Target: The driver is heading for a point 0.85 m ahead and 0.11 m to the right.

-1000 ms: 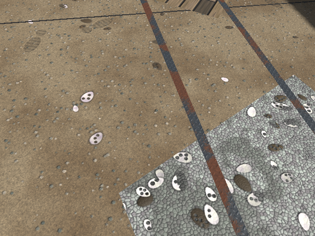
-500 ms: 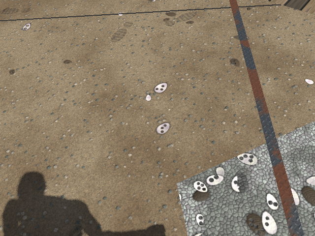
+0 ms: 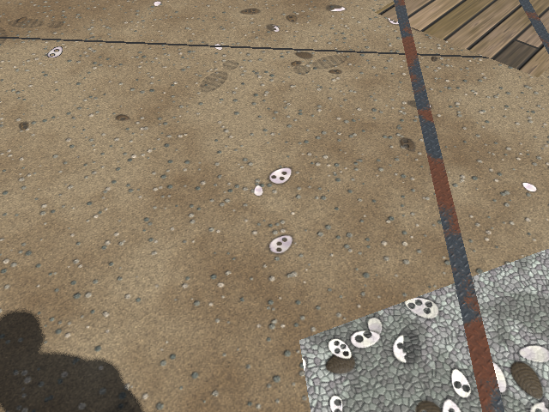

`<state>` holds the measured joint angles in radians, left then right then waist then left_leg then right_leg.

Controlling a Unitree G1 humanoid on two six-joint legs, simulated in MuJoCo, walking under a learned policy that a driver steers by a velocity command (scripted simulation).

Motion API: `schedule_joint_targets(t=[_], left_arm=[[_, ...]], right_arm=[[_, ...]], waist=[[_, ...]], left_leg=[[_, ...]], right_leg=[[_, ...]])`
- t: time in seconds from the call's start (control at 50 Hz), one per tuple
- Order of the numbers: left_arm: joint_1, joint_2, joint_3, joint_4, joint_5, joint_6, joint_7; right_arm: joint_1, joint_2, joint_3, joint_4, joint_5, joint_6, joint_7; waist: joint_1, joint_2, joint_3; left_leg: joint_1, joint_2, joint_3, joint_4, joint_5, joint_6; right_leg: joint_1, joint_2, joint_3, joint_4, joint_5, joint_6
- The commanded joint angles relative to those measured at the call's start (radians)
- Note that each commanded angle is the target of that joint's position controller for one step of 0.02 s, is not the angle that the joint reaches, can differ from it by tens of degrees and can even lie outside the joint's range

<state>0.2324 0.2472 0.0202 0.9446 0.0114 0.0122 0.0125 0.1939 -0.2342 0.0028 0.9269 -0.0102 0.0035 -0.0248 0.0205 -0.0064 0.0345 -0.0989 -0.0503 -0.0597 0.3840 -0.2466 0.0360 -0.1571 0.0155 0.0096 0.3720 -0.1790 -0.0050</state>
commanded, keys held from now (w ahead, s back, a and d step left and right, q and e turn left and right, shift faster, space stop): no key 0.30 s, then w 0.70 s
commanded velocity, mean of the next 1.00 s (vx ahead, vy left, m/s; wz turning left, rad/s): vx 0.24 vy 0.00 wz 0.01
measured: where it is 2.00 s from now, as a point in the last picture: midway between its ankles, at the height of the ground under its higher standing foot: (308, 320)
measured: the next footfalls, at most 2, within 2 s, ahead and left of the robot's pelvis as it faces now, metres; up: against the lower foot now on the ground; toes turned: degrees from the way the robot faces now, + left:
left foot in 1.06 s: +0.45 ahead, +0.02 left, +0.00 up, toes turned +3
right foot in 1.60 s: +0.76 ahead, -0.15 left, +0.00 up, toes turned -5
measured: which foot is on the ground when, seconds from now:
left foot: down 0.00-0.60, up 0.62-1.00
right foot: down 0.00-1.00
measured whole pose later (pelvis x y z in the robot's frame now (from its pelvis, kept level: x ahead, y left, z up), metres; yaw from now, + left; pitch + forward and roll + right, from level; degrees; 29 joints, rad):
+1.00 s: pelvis +0.24 -0.05 -0.02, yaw -1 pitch +1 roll +0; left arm 0.51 0.15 -0.01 1.13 0.02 -0.10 0.02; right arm -0.02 -0.20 -0.01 0.92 -0.02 -0.03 0.03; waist 0.06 0.02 0.06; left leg -0.59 0.00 0.12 0.63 -0.10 0.08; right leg 0.18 0.07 -0.04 0.16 -0.36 -0.08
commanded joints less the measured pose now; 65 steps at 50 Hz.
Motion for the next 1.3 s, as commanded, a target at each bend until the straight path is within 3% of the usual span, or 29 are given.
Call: schedule_joint_targets(t=[0.02,0.3,0.36,0.42,0.48,0.54,0.56,0.58,0.6,0.62,0.64,0.66,0.68,0.72,0.78,0.88,0.94,0.98,1.02,1.04,1.06,1.08,1.1,1.12,1.14,1.16,1.2,1.24,1.3], left_arm=[[0.008,0.092,0.017,0.002,0.000,-0.009,0.005],[0.035,0.067,-0.001,0.136,-0.001,-0.007,0.017],[0.038,0.069,0.004,0.138,0.007,-0.001,0.014],[-0.027,0.026,-0.003,0.093,0.031,-0.007,-0.003],[-0.061,0.044,0.005,0.054,0.025,-0.041,-0.017],[-0.010,0.033,0.012,0.050,0.008,-0.070,-0.026],[0.080,0.016,0.013,0.080,0.004,-0.074,-0.025],[0.189,0.031,0.024,0.121,0.003,-0.077,-0.018],[0.310,0.097,0.043,0.145,0.017,-0.086,-0.007],[0.433,0.208,0.069,0.173,0.008,-0.081,-0.007],[0.363,0.146,0.055,0.169,0.008,-0.072,-0.006],[0.261,0.102,0.043,0.127,0.010,-0.078,-0.012],[0.200,0.083,0.037,0.105,0.011,-0.088,-0.016],[0.184,0.051,0.023,0.102,0.006,-0.105,-0.011],[0.280,0.038,0.013,0.142,0.001,-0.116,-0.007],[0.320,0.024,-0.003,0.156,0.004,-0.115,0.000],[0.336,0.039,-0.004,0.166,0.006,-0.117,0.007],[0.314,0.055,-0.001,0.167,0.007,-0.120,0.009],[0.278,0.078,0.006,0.160,0.009,-0.119,0.014],[0.254,0.089,0.010,0.154,0.006,-0.113,0.013],[0.243,0.082,0.008,0.142,0.001,-0.111,0.008],[0.303,-0.011,-0.009,0.114,-0.010,-0.109,-0.002],[0.349,0.012,0.009,0.122,-0.014,-0.104,-0.011],[0.244,0.055,0.020,0.091,0.003,-0.100,-0.008],[0.166,0.054,0.022,0.068,0.009,-0.105,-0.014],[0.147,0.032,0.023,0.066,0.009,-0.103,-0.016],[0.175,-0.011,0.018,0.072,0.027,-0.078,-0.026],[0.153,-0.019,0.020,0.057,0.029,-0.061,-0.033],[0.007,0.003,0.024,-0.001,0.028,-0.049,-0.039]], right_arm=[[0.018,-0.121,-0.022,0.000,0.001,-0.011,-0.005],[0.070,-0.088,-0.004,0.121,0.002,-0.015,-0.012],[0.107,-0.133,-0.024,0.136,0.000,-0.002,-0.012],[0.185,-0.163,-0.048,0.151,-0.005,0.006,-0.007],[0.198,-0.148,-0.056,0.151,-0.017,-0.017,-0.002],[0.155,-0.142,-0.064,0.142,-0.005,-0.036,0.003],[0.117,-0.138,-0.065,0.130,0.002,-0.038,0.005],[0.102,-0.117,-0.060,0.118,-0.001,-0.044,0.007],[0.076,-0.063,-0.044,0.093,-0.006,-0.056,0.013],[0.067,-0.023,-0.034,0.052,-0.009,-0.065,0.021],[0.043,-0.102,-0.052,0.050,-0.034,-0.063,0.025],[0.036,-0.080,-0.049,0.056,-0.032,-0.068,0.038],[0.051,-0.053,-0.043,0.068,-0.023,-0.074,0.048],[0.053,-0.056,-0.047,0.075,-0.029,-0.070,0.059],[0.010,-0.049,-0.048,0.057,-0.027,-0.052,0.061],[-0.213,-0.014,-0.029,-0.034,-0.015,-0.043,0.061],[-0.282,-0.007,-0.019,-0.067,-0.006,-0.044,0.057],[-0.244,-0.033,-0.027,-0.069,-0.006,-0.047,0.047],[-0.074,-0.075,-0.048,-0.023,-0.006,-0.058,0.033],[0.080,-0.094,-0.062,0.028,-0.006,-0.066,0.025],[0.226,-0.135,-0.081,0.067,-0.023,-0.072,0.014],[0.325,-0.228,-0.105,0.076,-0.046,-0.073,0.010],[0.269,-0.218,-0.107,0.074,-0.020,-0.060,0.025],[0.138,-0.168,-0.097,0.054,0.004,-0.061,0.030],[0.062,-0.096,-0.079,0.039,0.007,-0.069,0.035],[0.037,-0.052,-0.066,0.044,-0.001,-0.080,0.035],[0.068,-0.013,-0.049,0.075,-0.005,-0.100,0.027],[0.128,-0.039,-0.050,0.099,-0.004,-0.115,0.024],[0.188,-0.068,-0.052,0.111,-0.001,-0.117,0.023]], waist=[[-0.008,0.019,0.013],[-0.009,0.014,0.015],[-0.022,0.071,0.024],[-0.061,0.161,0.149],[-0.059,0.126,0.149],[-0.009,0.117,0.115],[0.039,0.102,0.099],[0.077,0.049,0.071],[0.126,-0.132,0.028],[0.137,-0.325,-0.011],[0.079,-0.154,0.071],[0.034,-0.062,0.123],[0.004,-0.036,0.125],[-0.020,-0.041,0.094],[-0.017,-0.062,0.061],[0.015,-0.075,0.109],[0.024,-0.093,0.117],[-0.010,-0.098,0.088],[-0.090,-0.106,-0.010],[-0.154,-0.098,-0.085],[-0.211,-0.064,-0.159],[-0.179,0.114,-0.274],[-0.133,0.165,-0.312],[-0.087,0.072,-0.130],[-0.070,0.024,-0.025],[-0.032,-0.011,0.031],[0.017,0.006,0.035],[0.027,0.023,0.039],[0.006,0.035,0.071]], left_leg=[[-0.085,0.129,-0.120,-0.104,0.098,0.026],[-0.084,0.119,-0.102,-0.105,0.123,0.029],[-0.107,0.108,-0.147,-0.136,-0.316,0.076],[-0.112,0.268,-0.372,-0.255,-0.614,0.185],[-0.039,0.322,-0.401,-0.272,-0.441,0.225],[-0.095,0.256,-0.265,-0.202,-0.272,0.184],[-0.195,0.216,-0.203,-0.146,-0.245,0.161],[-0.312,0.168,-0.152,-0.045,-0.210,0.135],[-0.432,0.068,-0.021,0.234,-0.162,0.092],[-0.614,-0.038,0.095,0.508,-0.293,0.062],[-0.652,0.033,0.031,0.671,-0.272,0.076],[-0.658,0.078,0.009,0.717,-0.163,0.081],[-0.626,0.106,0.010,0.714,-0.078,0.072],[-0.585,0.129,0.039,0.686,0.009,0.045],[-0.616,0.114,0.096,0.679,0.047,0.018],[-0.599,0.078,0.171,0.442,0.133,-0.002],[-0.494,0.044,0.206,0.271,0.174,0.026],[-0.399,0.016,0.211,0.219,0.160,0.066],[-0.229,-0.027,0.199,0.197,0.110,0.108],[-0.070,-0.032,0.189,0.132,0.135,0.129],[0.149,0.062,0.091,0.095,0.084,0.161],[0.372,0.351,-0.303,0.063,-0.055,0.247],[0.411,0.457,-0.695,-0.109,-0.161,0.356],[0.258,0.416,-0.553,-0.157,-0.273,0.315],[0.102,0.379,-0.427,-0.200,-0.221,0.286],[-0.009,0.336,-0.330,-0.229,-0.107,0.250],[-0.115,0.273,-0.189,-0.245,0.071,0.208],[-0.123,0.250,-0.120,-0.254,0.190,0.205],[-0.086,0.223,-0.057,-0.284,0.254,0.190]], right_leg=[[0.040,-0.085,0.091,-0.044,0.096,-0.018],[0.040,-0.095,0.091,-0.040,0.099,-0.021],[-0.030,-0.016,0.026,0.063,-0.229,-0.041],[-0.265,0.013,-0.054,0.278,-0.279,-0.052],[-0.369,-0.045,-0.025,0.379,-0.282,-0.066],[-0.188,-0.026,-0.069,0.200,-0.188,-0.076],[-0.012,0.005,-0.102,0.092,-0.110,-0.077],[0.182,0.020,-0.081,0.038,-0.101,-0.075],[0.326,-0.156,0.175,-0.109,-0.272,-0.096],[0.393,-0.377,0.592,-0.259,-0.516,-0.189],[0.286,-0.400,0.604,-0.251,-0.555,-0.214],[0.206,-0.361,0.520,-0.248,-0.491,-0.204],[0.166,-0.314,0.421,-0.259,-0.356,-0.187],[0.165,-0.248,0.271,-0.263,-0.099,-0.162],[0.221,-0.211,0.143,-0.216,0.295,-0.154],[0.167,-0.169,0.051,-0.226,0.501,-0.148],[0.171,-0.182,0.029,-0.226,0.609,-0.147],[0.210,-0.202,0.013,-0.163,0.809,-0.139],[0.254,-0.212,-0.001,0.039,1.019,-0.128],[0.230,-0.202,-0.011,0.214,0.987,-0.121],[0.081,-0.170,-0.026,0.444,0.751,-0.115],[-0.179,-0.045,-0.076,0.816,0.103,-0.094],[-0.405,0.076,0.021,1.047,-0.327,-0.092],[-0.489,-0.011,0.059,1.041,-0.227,-0.109],[-0.477,-0.047,0.050,0.984,-0.146,-0.111],[-0.426,-0.078,0.049,0.922,-0.111,-0.107],[-0.325,-0.105,0.046,0.834,-0.099,-0.083],[-0.341,-0.112,0.019,0.781,-0.079,-0.064],[-0.455,-0.133,-0.020,0.660,0.030,-0.037]])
